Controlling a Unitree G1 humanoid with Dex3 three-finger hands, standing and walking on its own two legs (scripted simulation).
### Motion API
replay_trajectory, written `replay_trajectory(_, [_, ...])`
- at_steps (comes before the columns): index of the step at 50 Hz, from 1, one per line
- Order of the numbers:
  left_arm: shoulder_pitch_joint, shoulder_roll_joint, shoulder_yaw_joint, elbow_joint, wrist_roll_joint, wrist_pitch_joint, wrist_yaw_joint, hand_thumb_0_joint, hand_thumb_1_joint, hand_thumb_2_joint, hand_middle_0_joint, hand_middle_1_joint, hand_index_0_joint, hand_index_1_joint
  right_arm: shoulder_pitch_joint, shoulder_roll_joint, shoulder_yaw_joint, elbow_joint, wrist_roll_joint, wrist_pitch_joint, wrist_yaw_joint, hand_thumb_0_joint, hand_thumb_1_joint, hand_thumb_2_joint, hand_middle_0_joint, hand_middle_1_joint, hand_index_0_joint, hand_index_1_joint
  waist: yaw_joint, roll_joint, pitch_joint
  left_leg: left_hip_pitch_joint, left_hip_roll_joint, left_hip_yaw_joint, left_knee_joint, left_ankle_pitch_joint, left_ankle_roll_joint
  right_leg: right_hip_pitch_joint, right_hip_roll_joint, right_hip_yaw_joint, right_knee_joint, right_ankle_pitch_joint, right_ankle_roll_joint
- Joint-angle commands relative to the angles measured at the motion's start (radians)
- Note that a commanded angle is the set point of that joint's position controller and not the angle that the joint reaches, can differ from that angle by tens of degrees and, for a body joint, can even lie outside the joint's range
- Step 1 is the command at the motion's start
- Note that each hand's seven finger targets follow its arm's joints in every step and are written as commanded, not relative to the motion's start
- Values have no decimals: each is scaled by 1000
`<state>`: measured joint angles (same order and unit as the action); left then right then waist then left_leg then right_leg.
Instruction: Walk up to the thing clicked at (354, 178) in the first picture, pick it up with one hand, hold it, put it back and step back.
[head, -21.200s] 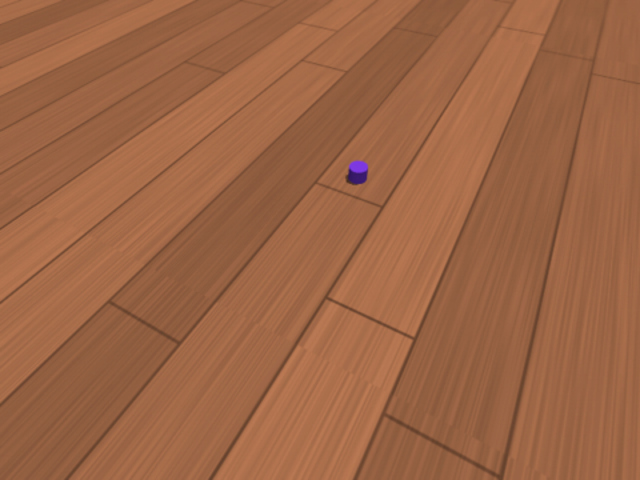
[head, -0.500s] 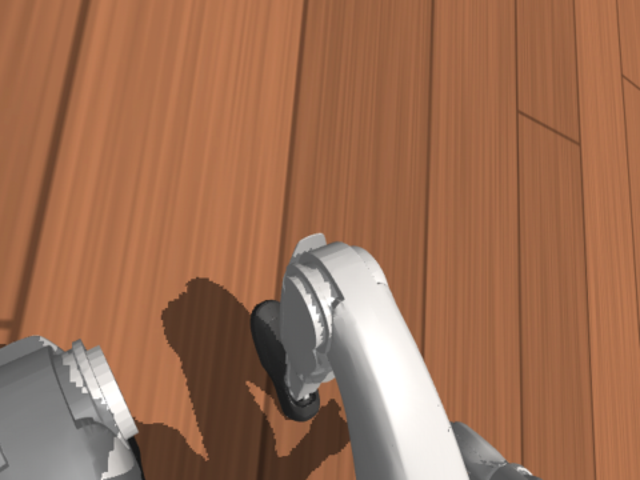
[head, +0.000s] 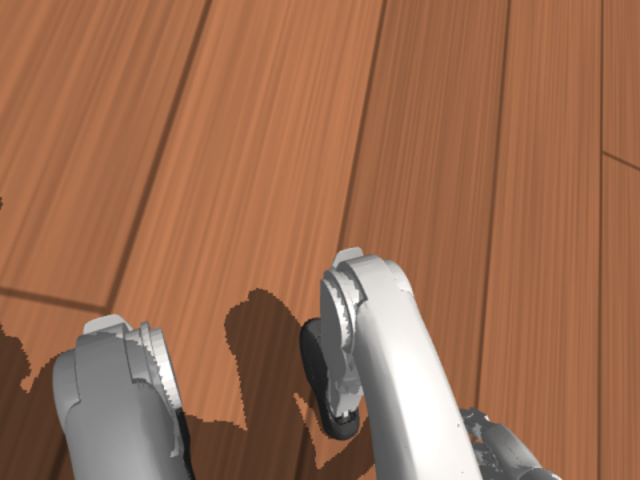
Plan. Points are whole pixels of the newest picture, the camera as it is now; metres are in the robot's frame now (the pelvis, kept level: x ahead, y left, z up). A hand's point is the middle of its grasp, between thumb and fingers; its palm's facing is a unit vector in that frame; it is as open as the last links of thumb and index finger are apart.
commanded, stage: settle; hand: left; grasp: from above
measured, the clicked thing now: out of the picture +0.51 +0.34 -0.18
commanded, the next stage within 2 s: lift in 0.04 s
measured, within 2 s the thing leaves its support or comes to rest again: neither
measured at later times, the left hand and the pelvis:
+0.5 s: hand out of the picture +0.47 +0.33 -0.10, palm faces -0.46 -0.10 -0.88, open 10.9 cm; pelvis -0.01 +0.00 +0.03, yaw +3 degrees
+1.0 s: hand out of the picture +0.39 +0.32 +0.08, palm faces -0.41 -0.11 -0.90, open 10.9 cm; pelvis +0.00 +0.00 +0.16, yaw +7 degrees
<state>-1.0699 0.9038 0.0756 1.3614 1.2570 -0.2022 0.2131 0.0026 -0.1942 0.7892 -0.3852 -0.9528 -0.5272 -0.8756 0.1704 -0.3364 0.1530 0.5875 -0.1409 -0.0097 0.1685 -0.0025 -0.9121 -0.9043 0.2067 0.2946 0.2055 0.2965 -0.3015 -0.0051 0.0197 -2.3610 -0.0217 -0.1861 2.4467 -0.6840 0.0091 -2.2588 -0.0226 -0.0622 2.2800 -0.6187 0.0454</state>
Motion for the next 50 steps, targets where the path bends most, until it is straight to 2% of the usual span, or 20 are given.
replay_trajectory(1, [-367,265,33,-186,-12,-3,22,0,537,980,-818,-1110,-868,-1060,218,-274,-98,4,1,23,-36,0,-907,-899,200,300,200,300,-40,412,-706,554,5,97,-297,194,-3,325,39,-116,-187,168,-90])
replay_trajectory(6, [-360,250,21,-156,-21,-6,12,0,518,980,-803,-1105,-851,-1056,224,-269,-96,7,2,31,-54,0,-903,-897,200,300,200,300,-48,364,-688,526,2,110,-298,168,3,337,39,-111,-214,143,-90])
replay_trajectory(7, [-370,268,24,-176,-21,-9,9,0,484,900,-803,-1123,-867,-1056,223,-263,-93,12,3,32,-57,0,-943,-914,198,300,199,300,-36,371,-707,518,3,118,-297,173,6,361,41,-107,-215,148,-87])
replay_trajectory(8, [-361,275,34,-179,-21,-9,8,0,404,912,-723,-1043,-787,-976,227,-271,-97,10,6,33,-59,0,-887,-891,201,300,200,300,-28,385,-715,531,0,117,-306,186,2,352,35,-106,-211,158,-89])
replay_trajectory(9, [-336,258,28,-172,-26,-6,2,0,441,851,-764,-1093,-829,-1026,229,-265,-101,7,9,34,-60,0,-939,-913,199,300,199,300,-22,388,-724,555,2,114,-318,192,-1,352,37,-108,-212,160,-90])
replay_trajectory(11, [-335,258,34,-188,-35,1,-11,0,464,897,-754,-1101,-818,-1033,243,-273,-110,7,12,38,-63,0,-922,-907,199,300,199,300,-23,382,-719,563,-1,112,-321,197,-2,343,34,-109,-222,157,-96])
replay_trajectory(17, [-308,258,57,-324,-83,28,-62,0,484,891,-762,-1100,-830,-1028,252,-264,-141,-7,35,59,-72,0,-921,-906,199,300,199,300,21,409,-807,617,-6,123,-368,208,-2,379,27,-93,-253,158,-98])
replay_trajectory(19, [-244,250,63,-337,-92,34,-78,0,489,874,-754,-1107,-827,-1030,245,-257,-155,-7,46,69,-76,0,-921,-906,199,300,199,300,51,418,-815,645,-8,124,-391,208,-4,372,24,-84,-261,151,-103])
replay_trajectory(21, [-239,233,64,-410,-105,30,-98,0,475,878,-747,-1093,-816,-1020,257,-252,-166,-5,53,77,-77,0,-922,-906,199,300,199,300,48,416,-845,682,-10,123,-401,242,-4,398,20,-80,-276,175,-102])
replay_trajectory(23, [-224,249,80,-466,-119,27,-113,0,480,886,-745,-1113,-817,-1037,253,-244,-179,-4,64,89,-83,0,-922,-906,199,300,199,300,70,408,-892,688,-13,134,-417,246,4,419,18,-65,-289,184,-99])
replay_trajectory(25, [-148,203,64,-453,-144,26,-134,0,468,906,-737,-1128,-807,-1053,244,-231,-186,-3,70,94,-83,0,-923,-907,199,300,199,300,76,354,-845,675,-11,136,-439,218,11,428,19,-60,-317,162,-98])
replay_trajectory(27, [-150,199,71,-504,-152,19,-144,0,460,914,-726,-1129,-795,-1056,238,-228,-196,-2,79,98,-93,0,-922,-907,199,300,199,300,85,345,-841,694,-15,118,-475,185,10,408,15,-57,-332,137,-100])
replay_trajectory(31, [-100,138,43,-575,-184,8,-171,0,466,930,-714,-1173,-788,-1094,224,-205,-207,-12,92,101,-101,0,-921,-907,199,300,199,300,102,338,-866,766,-3,113,-536,182,13,451,17,-45,-368,152,-91])
replay_trajectory(34, [-39,101,31,-597,-209,9,-180,0,480,947,-707,-1208,-787,-1124,204,-197,-216,-18,102,100,-108,0,-919,-906,200,300,199,300,112,315,-835,796,1,84,-598,147,12,458,17,-48,-396,136,-89])
replay_trajectory(36, [-29,109,37,-654,-214,13,-177,0,446,955,-677,-1218,-756,-1135,197,-187,-218,-26,111,99,-114,0,-917,-905,200,300,200,300,124,298,-858,816,3,86,-635,129,17,513,19,-42,-422,134,-83])
replay_trajectory(39, [22,61,18,-701,-240,29,-177,0,477,935,-701,-1200,-781,-1114,170,-179,-231,-29,122,94,-125,0,-914,-904,200,300,200,300,137,299,-835,886,14,72,-715,86,15,548,19,-40,-469,120,-75])
replay_trajectory(41, [37,61,23,-730,-250,44,-173,0,461,909,-689,-1180,-769,-1095,151,-175,-233,-23,128,91,-134,0,-914,-904,200,300,200,300,144,296,-822,923,17,59,-754,92,11,574,20,-37,-493,130,-72])
replay_trajectory(43, [52,51,17,-788,-254,58,-169,0,441,894,-681,-1155,-758,-1073,149,-160,-233,-31,133,90,-140,0,-913,-903,200,300,200,300,149,273,-869,974,18,81,-774,130,14,655,23,-31,-541,153,-70])
replay_trajectory(46, [148,5,1,-789,-275,87,-166,0,428,904,-672,-1151,-748,-1070,125,-141,-231,-28,141,86,-152,0,-908,-901,200,300,200,300,164,241,-820,1006,19,91,-836,152,12,737,22,-20,-611,164,-67])
replay_trajectory(50, [209,-20,-11,-856,-277,119,-173,0,438,900,-679,-1145,-756,-1064,101,-126,-235,-25,149,80,-166,0,-905,-900,200,300,200,300,184,239,-831,1136,31,89,-927,204,6,831,26,-16,-692,192,-66])
